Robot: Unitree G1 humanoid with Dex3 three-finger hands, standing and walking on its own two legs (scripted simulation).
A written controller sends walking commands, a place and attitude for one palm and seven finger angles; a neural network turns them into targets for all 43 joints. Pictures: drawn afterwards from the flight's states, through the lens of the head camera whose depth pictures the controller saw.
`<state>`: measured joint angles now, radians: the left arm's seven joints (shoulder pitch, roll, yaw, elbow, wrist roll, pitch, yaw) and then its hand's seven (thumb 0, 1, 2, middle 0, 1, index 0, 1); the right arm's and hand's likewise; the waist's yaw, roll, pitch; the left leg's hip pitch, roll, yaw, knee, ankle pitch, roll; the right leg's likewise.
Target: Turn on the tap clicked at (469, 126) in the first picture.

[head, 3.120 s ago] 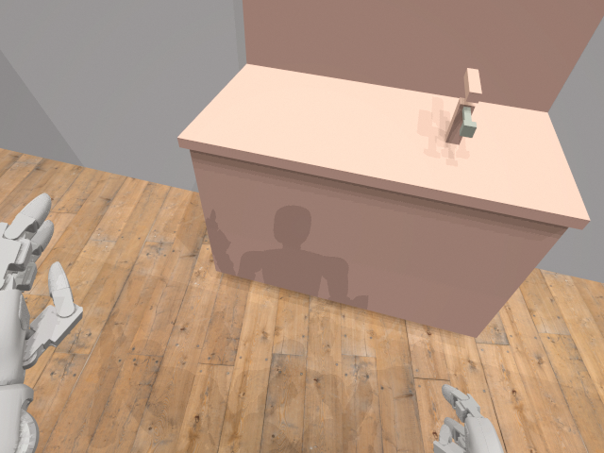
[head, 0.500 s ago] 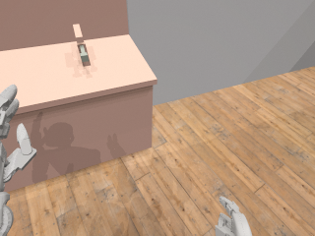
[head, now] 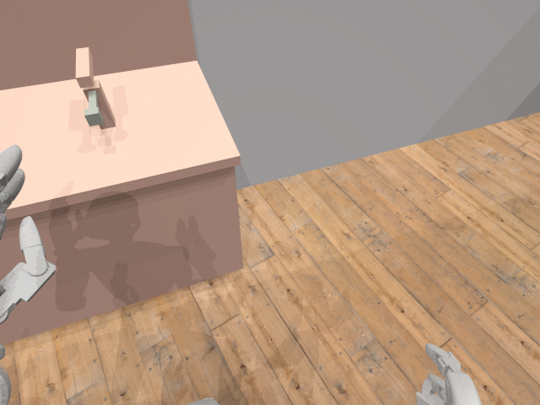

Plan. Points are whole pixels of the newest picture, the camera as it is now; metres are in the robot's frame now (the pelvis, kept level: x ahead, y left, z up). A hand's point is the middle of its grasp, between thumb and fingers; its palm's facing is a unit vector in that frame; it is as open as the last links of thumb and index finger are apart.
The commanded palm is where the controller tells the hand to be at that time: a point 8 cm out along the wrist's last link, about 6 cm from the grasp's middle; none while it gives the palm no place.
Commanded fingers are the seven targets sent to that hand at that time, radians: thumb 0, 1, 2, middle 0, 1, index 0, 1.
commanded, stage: take the last steps up to it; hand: left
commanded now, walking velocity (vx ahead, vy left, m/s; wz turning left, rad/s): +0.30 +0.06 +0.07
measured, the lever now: (93, 116) +0.65 +0.41 +0.04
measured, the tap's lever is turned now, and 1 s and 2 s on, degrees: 0 0 0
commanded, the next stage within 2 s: come to a stop and stand still in 0.82 s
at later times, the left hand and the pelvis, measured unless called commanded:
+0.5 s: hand (118, 192) +0.33 +0.21 +0.17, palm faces +0.46 -0.77 -0.44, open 7.4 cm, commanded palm +0.27 +0.25 +0.18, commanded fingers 0.00 0.90 0.90 -0.20 -0.30 -0.20 -0.30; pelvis +0.12 -0.04 -0.01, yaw +3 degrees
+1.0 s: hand (131, 133) +0.43 +0.22 +0.17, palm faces +0.43 -0.80 -0.42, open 7.4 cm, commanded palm +0.38 +0.26 +0.18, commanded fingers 0.00 0.90 0.90 -0.20 -0.30 -0.20 -0.30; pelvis +0.23 -0.02 -0.01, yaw +2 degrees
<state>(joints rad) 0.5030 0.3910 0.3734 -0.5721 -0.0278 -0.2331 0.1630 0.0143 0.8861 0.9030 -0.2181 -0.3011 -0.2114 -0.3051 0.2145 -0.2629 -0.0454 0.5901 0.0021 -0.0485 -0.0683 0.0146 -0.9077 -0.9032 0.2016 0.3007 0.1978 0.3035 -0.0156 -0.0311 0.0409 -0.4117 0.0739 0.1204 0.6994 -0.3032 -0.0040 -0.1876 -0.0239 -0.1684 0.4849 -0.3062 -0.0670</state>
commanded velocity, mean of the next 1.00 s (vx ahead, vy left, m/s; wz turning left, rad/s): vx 0.19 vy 0.06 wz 0.04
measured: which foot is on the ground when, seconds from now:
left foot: up 0.00-0.06, down 0.08-0.40, up 0.42-0.74, down 0.76-1.00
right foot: down 0.00-0.10, up 0.12-0.36, down 0.38-0.78, up 0.80-1.00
